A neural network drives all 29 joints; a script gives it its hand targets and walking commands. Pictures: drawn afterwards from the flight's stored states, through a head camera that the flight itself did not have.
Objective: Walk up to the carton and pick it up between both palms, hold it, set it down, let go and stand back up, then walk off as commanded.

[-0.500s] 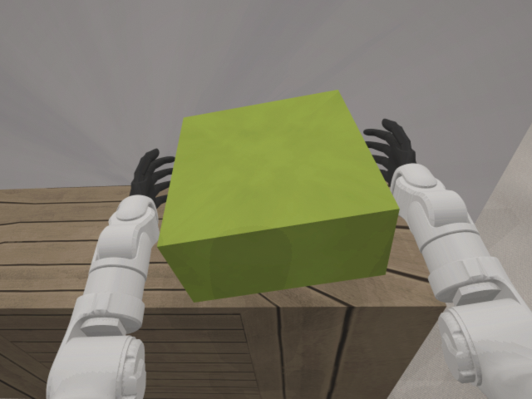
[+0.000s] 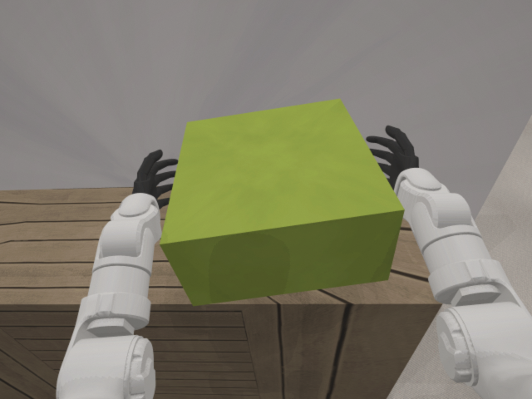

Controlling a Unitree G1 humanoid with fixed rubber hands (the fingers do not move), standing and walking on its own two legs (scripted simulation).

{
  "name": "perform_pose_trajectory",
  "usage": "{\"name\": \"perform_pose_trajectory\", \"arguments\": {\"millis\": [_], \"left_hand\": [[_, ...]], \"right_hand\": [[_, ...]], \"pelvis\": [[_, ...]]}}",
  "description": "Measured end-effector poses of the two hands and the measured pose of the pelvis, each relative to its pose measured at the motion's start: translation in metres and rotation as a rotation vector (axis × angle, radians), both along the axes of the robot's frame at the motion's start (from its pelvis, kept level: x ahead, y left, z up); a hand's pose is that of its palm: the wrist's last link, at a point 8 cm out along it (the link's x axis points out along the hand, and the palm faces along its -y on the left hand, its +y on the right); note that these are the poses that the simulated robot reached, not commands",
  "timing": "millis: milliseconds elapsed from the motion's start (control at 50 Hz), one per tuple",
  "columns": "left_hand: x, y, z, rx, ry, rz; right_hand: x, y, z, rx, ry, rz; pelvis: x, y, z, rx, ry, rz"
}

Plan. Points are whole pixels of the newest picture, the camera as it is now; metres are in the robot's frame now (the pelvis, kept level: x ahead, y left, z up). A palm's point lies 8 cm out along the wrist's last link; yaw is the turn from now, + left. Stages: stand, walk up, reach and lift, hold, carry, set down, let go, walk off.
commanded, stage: hold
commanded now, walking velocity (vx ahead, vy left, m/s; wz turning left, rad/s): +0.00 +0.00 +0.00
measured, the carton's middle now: (274, 191) +0.43 +0.00 +0.12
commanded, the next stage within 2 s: none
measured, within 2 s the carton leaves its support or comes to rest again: neither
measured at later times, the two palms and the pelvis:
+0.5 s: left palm (145, 196) +0.38 +0.20 +0.17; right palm (404, 164) +0.39 -0.19 +0.19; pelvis +0.00 +0.00 +0.00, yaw +0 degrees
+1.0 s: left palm (140, 199) +0.37 +0.20 +0.18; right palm (406, 167) +0.38 -0.19 +0.19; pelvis -0.01 +0.00 +0.00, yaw +0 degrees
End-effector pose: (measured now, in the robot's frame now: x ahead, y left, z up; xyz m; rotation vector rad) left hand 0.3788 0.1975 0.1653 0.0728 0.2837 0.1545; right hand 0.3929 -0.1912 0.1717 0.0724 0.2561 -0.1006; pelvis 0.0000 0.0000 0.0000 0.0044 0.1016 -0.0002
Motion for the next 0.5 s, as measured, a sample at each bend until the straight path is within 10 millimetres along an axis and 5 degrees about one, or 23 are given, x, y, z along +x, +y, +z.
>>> {"name": "perform_pose_trajectory", "arguments": {"millis": [500], "left_hand": [[0.0,0.002,0.006,-0.026,-0.012,0.001]], "right_hand": [[0.001,0.002,0.02,-0.054,-0.017,0.006]], "pelvis": [[0.001,-0.002,0.001,0.003,0.002,0.0]]}}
